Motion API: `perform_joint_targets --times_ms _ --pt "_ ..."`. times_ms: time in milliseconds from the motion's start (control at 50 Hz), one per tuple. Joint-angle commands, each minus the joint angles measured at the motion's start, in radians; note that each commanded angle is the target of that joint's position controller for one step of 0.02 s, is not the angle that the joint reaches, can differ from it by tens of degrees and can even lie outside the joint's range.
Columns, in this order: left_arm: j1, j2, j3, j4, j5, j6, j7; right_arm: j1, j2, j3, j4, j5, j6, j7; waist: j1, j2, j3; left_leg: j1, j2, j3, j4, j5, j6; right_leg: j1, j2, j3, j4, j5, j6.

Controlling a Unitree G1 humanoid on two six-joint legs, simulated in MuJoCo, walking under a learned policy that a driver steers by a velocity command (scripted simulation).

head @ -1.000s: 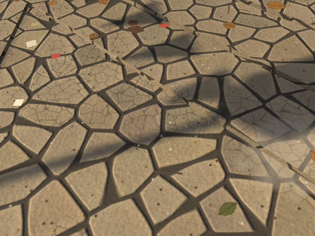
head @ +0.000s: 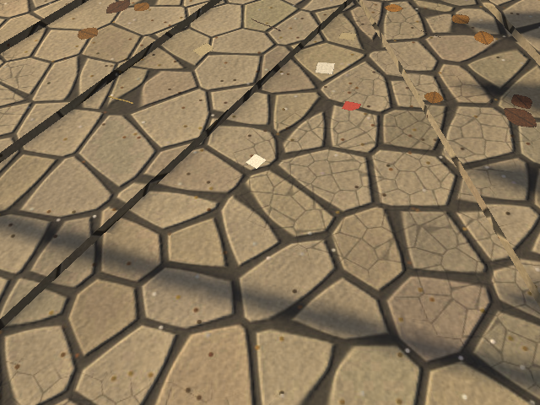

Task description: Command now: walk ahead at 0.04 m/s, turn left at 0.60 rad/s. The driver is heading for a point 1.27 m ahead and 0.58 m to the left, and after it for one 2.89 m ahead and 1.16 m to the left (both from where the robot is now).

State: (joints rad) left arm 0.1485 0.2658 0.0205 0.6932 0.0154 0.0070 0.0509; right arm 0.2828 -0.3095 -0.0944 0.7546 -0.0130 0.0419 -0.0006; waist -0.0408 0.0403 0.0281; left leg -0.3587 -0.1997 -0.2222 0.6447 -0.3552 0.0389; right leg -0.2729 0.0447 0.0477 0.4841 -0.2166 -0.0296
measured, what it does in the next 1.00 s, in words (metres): steps on the spot, turning left: left foot, then right foot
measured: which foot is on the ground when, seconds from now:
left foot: up 0.00-0.44, down 0.46-0.98, up 1.00-1.00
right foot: down 0.00-0.46, up 0.48-0.96, down 0.98-1.00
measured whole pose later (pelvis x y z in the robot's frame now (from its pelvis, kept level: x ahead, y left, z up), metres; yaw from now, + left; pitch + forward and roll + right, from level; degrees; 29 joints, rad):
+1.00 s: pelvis +0.02 +0.01 +0.00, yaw +32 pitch +0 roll +1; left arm 0.21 0.28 0.03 0.71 0.03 0.02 0.02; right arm 0.30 -0.29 -0.05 0.77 -0.02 0.04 0.00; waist -0.01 0.01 0.01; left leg -0.26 -0.16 -0.21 0.57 -0.35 0.07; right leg -0.22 0.04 0.01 0.50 -0.32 -0.04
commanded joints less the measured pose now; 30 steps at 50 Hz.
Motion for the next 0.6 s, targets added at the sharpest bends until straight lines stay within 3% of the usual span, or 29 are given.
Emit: perform_joint_targets --times_ms 20,40,60,100,220,320,400,420,440,460,480,500,520,540,560,600 --pt "0.021 0.163 0.043 -0.067 0.002 -0.001 -0.001 0.023 -0.145 -0.036 -0.065 -0.024 -0.010 -0.004 0.008 -0.133 -0.034 -0.166 0.075 0.078 0.386 -0.181 -0.043 0.104 -0.406 0.351 -0.221 0.254 -0.207" --pt "-0.017 0.126 0.033 -0.071 -0.001 -0.001 -0.007 0.036 -0.133 -0.036 -0.046 -0.022 0.000 0.004 -0.010 -0.114 -0.007 -0.152 0.085 0.085 0.443 -0.122 -0.053 0.077 -0.331 0.236 -0.207 0.286 -0.174" --pt "-0.038 0.119 0.030 -0.080 0.003 0.000 -0.007 0.051 -0.126 -0.034 -0.038 -0.018 0.010 0.014 -0.021 -0.151 -0.019 -0.158 0.085 0.101 0.497 -0.080 -0.063 0.098 -0.281 0.164 -0.194 0.321 -0.148" --pt "-0.011 0.120 0.031 -0.080 0.007 -0.001 -0.005 0.045 -0.115 -0.027 -0.037 -0.007 0.021 0.030 -0.002 -0.176 -0.035 -0.181 0.090 0.133 0.554 -0.061 -0.087 0.140 -0.257 0.086 -0.165 0.467 -0.149" --pt "0.110 0.151 0.052 -0.041 0.007 -0.004 -0.010 -0.079 -0.085 -0.006 -0.081 0.001 0.036 0.042 0.068 -0.191 -0.052 -0.228 0.138 0.175 0.406 -0.063 -0.109 0.291 -0.304 0.041 -0.130 0.550 -0.179" --pt "0.095 0.175 0.065 -0.036 0.011 -0.004 -0.028 -0.130 -0.057 0.014 -0.112 0.008 0.038 0.051 0.071 -0.213 -0.059 -0.064 0.175 0.241 0.195 -0.082 -0.077 0.214 -0.329 -0.028 -0.111 0.513 -0.173" --pt "0.097 0.204 0.076 -0.024 0.006 0.005 -0.039 -0.128 -0.063 0.016 -0.128 0.012 0.029 0.048 0.066 -0.234 -0.069 0.059 0.162 0.290 0.002 -0.066 -0.035 0.180 -0.345 -0.058 -0.042 0.485 -0.143" --pt "0.086 0.206 0.077 -0.022 -0.004 0.009 -0.040 -0.104 -0.060 0.017 -0.123 0.005 0.022 0.044 0.040 -0.211 -0.074 0.126 0.154 0.296 -0.113 0.011 -0.019 0.147 -0.335 -0.086 0.011 0.436 -0.114" --pt "0.100 0.201 0.077 -0.013 -0.008 0.013 -0.040 -0.072 -0.073 0.014 -0.112 -0.009 0.010 0.034 0.015 -0.148 -0.086 0.226 0.156 0.259 -0.255 0.139 -0.004 0.080 -0.316 -0.125 0.097 0.328 -0.059" --pt "0.140 0.156 0.067 -0.024 0.000 0.020 -0.045 -0.041 -0.162 -0.005 -0.113 -0.025 -0.006 0.022 0.013 0.083 -0.101 0.361 0.343 -0.022 -0.375 0.240 0.037 -0.103 -0.234 -0.205 0.332 0.029 0.012" --pt "0.102 0.086 0.043 -0.099 0.010 0.030 -0.040 -0.020 -0.302 -0.036 -0.130 -0.004 -0.010 0.018 0.019 0.256 -0.075 0.361 0.595 -0.344 -0.337 0.682 0.204 -0.334 -0.054 -0.187 0.483 -0.449 0.068" --pt "0.045 0.136 0.051 -0.091 0.013 0.045 -0.027 0.058 -0.260 -0.040 -0.107 0.010 -0.009 0.017 -0.054 0.122 -0.115 0.358 0.579 -0.279 -0.306 0.695 0.283 -0.325 -0.078 -0.056 0.613 -0.444 0.070" --pt "0.041 0.140 0.055 -0.082 -0.001 0.049 -0.029 0.007 -0.199 -0.018 -0.102 0.010 -0.006 0.012 -0.011 0.089 -0.053 0.311 0.510 -0.190 -0.310 0.633 0.266 -0.336 -0.092 -0.029 0.639 -0.361 0.067" --pt "0.050 0.146 0.059 -0.066 -0.008 0.044 -0.032 -0.074 -0.155 -0.003 -0.109 0.008 -0.001 0.006 0.027 0.073 -0.007 0.257 0.431 -0.118 -0.329 0.548 0.217 -0.320 -0.106 -0.014 0.601 -0.270 0.064" --pt "0.058 0.162 0.066 -0.059 0.001 0.041 -0.035 -0.118 -0.137 0.004 -0.116 0.012 0.000 0.000 0.046 0.094 -0.002 0.254 0.379 -0.085 -0.332 0.532 0.182 -0.310 -0.105 -0.017 0.578 -0.214 0.066" --pt "0.098 0.163 0.067 -0.036 0.014 0.044 -0.044 -0.113 -0.131 0.008 -0.115 0.012 -0.003 -0.002 0.053 0.085 -0.052 0.263 0.345 -0.061 -0.317 0.604 0.175 -0.271 -0.081 -0.029 0.603 -0.165 0.075"
Next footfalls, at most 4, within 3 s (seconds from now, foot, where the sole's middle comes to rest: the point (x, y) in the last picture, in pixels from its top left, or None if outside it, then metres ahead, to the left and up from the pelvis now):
0.46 left None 0.01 0.11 -0.77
0.98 right None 0.10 -0.05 -0.77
1.46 left None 0.23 0.28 -0.77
2.00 right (160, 370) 0.59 0.32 -0.77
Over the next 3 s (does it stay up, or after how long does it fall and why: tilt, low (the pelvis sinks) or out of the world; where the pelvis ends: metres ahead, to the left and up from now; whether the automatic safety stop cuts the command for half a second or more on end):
stays up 0.90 0.49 0.00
